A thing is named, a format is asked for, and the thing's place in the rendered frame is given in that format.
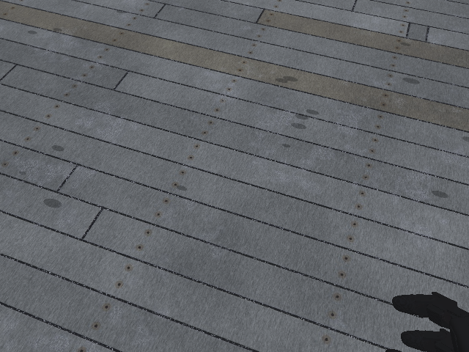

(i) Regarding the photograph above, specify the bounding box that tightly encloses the right robot hand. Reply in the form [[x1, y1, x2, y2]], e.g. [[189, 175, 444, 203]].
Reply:
[[385, 292, 469, 352]]

